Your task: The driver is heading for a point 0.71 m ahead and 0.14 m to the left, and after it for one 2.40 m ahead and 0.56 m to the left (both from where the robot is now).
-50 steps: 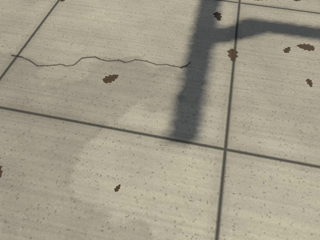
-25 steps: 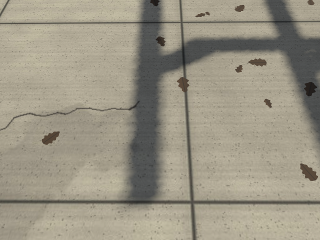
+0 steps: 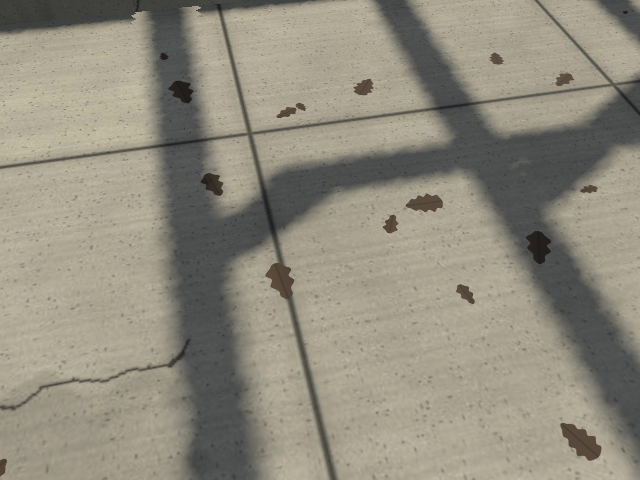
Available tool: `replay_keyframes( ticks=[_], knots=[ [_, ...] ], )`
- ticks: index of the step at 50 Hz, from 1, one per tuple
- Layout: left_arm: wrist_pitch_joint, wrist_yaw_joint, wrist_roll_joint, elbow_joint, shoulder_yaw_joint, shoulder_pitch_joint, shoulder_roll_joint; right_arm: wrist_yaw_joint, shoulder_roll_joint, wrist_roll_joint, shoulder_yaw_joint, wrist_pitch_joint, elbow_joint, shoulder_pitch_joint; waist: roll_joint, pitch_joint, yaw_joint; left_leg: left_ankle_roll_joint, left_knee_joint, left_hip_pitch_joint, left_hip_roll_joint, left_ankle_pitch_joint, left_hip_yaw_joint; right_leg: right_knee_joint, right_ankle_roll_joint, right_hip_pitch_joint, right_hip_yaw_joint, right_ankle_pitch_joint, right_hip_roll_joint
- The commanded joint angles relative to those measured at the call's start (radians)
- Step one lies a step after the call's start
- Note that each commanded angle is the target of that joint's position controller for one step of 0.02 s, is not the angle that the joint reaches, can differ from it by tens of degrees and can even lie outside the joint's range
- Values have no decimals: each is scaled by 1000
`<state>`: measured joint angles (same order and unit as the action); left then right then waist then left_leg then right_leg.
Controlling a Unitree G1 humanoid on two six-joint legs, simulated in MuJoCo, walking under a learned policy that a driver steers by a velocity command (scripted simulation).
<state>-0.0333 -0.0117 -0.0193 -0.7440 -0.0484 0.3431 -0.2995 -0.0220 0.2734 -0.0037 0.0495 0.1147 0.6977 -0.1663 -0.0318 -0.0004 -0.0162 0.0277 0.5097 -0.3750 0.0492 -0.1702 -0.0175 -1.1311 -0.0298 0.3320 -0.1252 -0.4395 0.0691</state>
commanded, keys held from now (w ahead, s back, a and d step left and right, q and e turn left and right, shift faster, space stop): w+q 0.86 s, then w+e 0.14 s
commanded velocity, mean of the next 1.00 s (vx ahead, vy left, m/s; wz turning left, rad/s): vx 0.50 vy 0.00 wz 0.37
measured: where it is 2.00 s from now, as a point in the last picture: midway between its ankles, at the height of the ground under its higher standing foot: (229, 266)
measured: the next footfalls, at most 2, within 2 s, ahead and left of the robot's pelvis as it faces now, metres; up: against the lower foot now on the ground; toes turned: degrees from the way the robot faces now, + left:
right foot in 0.34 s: +0.32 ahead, -0.13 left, +0.00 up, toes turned +10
left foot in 0.82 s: +0.52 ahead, +0.21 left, +0.00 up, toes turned +27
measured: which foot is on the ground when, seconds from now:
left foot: down 0.00-0.34, up 0.36-0.80, down 0.82-1.00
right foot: up 0.00-0.32, down 0.34-0.82, up 0.84-1.00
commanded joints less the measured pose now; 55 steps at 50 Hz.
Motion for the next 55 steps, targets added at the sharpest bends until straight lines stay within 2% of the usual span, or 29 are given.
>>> replay_keyframes(
  ticks=[1,3,7,12,15,16,17,18,19,20,21,22,24,28,31,34,37,39,40,41,42,43,44,45,46,47,49,52,55],
  knots=[
    [-40,6,22,123,-26,-108,-105,2,111,-6,28,-7,-12,-115,110,2,53,194,-261,328,-277,3,-413,-25,9,383,11,99,-126],
    [-46,12,22,125,-17,-96,-69,1,104,6,24,-10,-6,-115,144,-13,29,207,-281,288,-242,125,-360,86,23,328,42,95,-133],
    [-57,22,28,152,10,-209,-14,19,176,26,46,-25,14,-131,131,-3,48,210,-310,184,-213,177,-266,389,57,217,87,219,-110],
    [-73,35,9,173,-1,-322,-53,27,186,35,50,-49,46,-211,130,3,76,169,-272,161,-214,102,-286,589,64,71,71,413,-64],
    [-81,29,7,160,-23,-266,-88,32,175,34,49,-58,46,-209,134,-13,21,122,-186,142,-202,37,-320,672,28,-93,71,393,-70],
    [-81,21,13,142,-37,-189,-111,32,147,28,41,-58,41,-204,131,-46,-21,96,-99,101,-160,51,-302,690,5,-216,67,364,-92],
    [-81,10,28,126,-55,-46,-166,29,88,16,20,-53,19,-184,45,-150,-92,55,150,-4,-97,-38,-233,695,-53,-419,-72,300,-242],
    [-62,7,36,105,-77,44,-253,32,17,28,-2,-40,-14,-284,-233,-276,-70,1,457,-278,11,-359,-97,768,-191,-669,-435,117,-469],
    [-56,14,24,86,-69,55,-199,35,99,48,15,-37,-8,-285,-233,-229,-75,-11,639,-421,-42,-409,-111,839,-228,-633,-605,-105,-498],
    [-58,14,17,89,-52,18,-136,35,154,48,32,-42,-8,-218,-143,-113,-81,-12,705,-459,-79,-324,-123,854,-196,-538,-490,-102,-457],
    [-58,16,21,91,-40,-36,-102,35,150,39,35,-49,-9,-182,-94,-56,-59,-18,708,-436,-106,-250,-107,868,-171,-446,-365,15,-411],
    [-59,18,26,87,-31,-80,-70,33,138,31,37,-55,-13,-159,-81,-13,-37,-24,682,-415,-127,-198,-103,891,-162,-369,-271,126,-373],
    [-65,19,33,75,-29,-124,-53,25,102,32,35,-71,-24,-144,-98,24,-2,-30,638,-349,-161,-138,-94,940,-147,-261,-132,267,-333],
    [-79,15,27,37,-49,-115,-95,13,61,23,23,-84,-64,-76,-45,37,4,-51,508,-356,-173,-17,-79,985,-168,-239,23,455,-335],
    [-73,10,24,16,-57,-110,-125,-6,48,25,13,-78,-86,1,-29,46,-18,-41,330,-311,-165,137,-45,991,-148,-242,137,506,-314],
    [-64,6,12,-10,-64,-70,-155,-24,48,26,8,-76,-122,98,-15,70,-49,-18,205,-277,-149,191,-1,987,-127,-277,202,509,-324],
    [-48,6,-4,-35,-74,-38,-182,-37,68,27,14,-79,-160,157,-17,84,-51,21,137,-270,-128,117,33,938,-102,-366,243,600,-352],
    [-35,1,-10,-39,-83,-37,-213,-40,101,21,30,-85,-169,125,-47,37,-13,62,122,-166,-68,13,91,810,-79,-406,284,914,-351],
    [-26,-3,-13,-38,-86,-40,-226,-38,133,20,49,-89,-152,38,-52,-20,43,89,104,-38,-23,-14,120,667,-64,-397,309,1059,-338],
    [-21,-8,-13,-33,-78,-42,-210,-27,184,24,81,-94,-108,-127,-29,-106,130,126,55,206,19,35,122,454,-33,-302,339,1063,-303],
    [-27,-10,20,-14,-54,-12,-155,-4,271,30,112,-106,-76,-279,111,-202,178,190,42,515,-126,51,-116,128,14,-38,344,675,-255],
    [-54,6,45,47,-12,66,-34,-5,357,34,112,-93,-98,-221,322,-312,50,374,-101,765,-356,-190,-708,-179,64,358,201,-161,-47],
    [-82,19,2,34,-28,-34,-132,-9,246,27,82,-79,-112,-243,176,-358,135,349,-205,763,-390,-267,-764,-249,45,443,37,-135,-86],
    [-93,25,-31,49,-35,-94,-158,-11,196,16,65,-67,-93,-214,143,-213,132,302,-213,649,-368,-172,-602,-221,24,491,57,-38,-129],
    [-96,18,-21,41,-29,-106,-141,-10,172,17,55,-60,-93,-153,69,-134,91,267,-208,502,-329,-46,-474,-148,17,449,66,45,-178],
    [-90,13,-1,27,-33,-106,-139,-9,140,8,45,-56,-95,-91,66,-86,55,245,-218,378,-295,84,-375,-79,22,386,67,98,-211],
    [-61,17,0,-1,-33,-46,-123,-8,112,-8,34,-42,-93,-49,103,-75,7,238,-274,251,-265,195,-278,-39,32,276,59,159,-236],
    [-28,11,3,-7,-26,-65,-85,-4,132,-9,39,-17,-50,-60,80,-20,0,234,-343,193,-256,271,-153,47,58,306,61,267,-235],
    [-30,15,1,7,-22,-135,-70,8,127,-13,36,-12,-17,-78,74,23,27,190,-369,219,-224,277,-39,216,61,350,43,455,-211]
  ],
)
Keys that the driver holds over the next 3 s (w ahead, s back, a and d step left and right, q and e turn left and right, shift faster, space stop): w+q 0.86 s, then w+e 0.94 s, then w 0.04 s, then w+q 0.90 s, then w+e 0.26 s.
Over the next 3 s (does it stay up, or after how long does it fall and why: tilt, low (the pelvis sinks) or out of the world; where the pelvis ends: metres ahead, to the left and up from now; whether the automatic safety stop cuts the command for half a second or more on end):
stays up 1.53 0.41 0.01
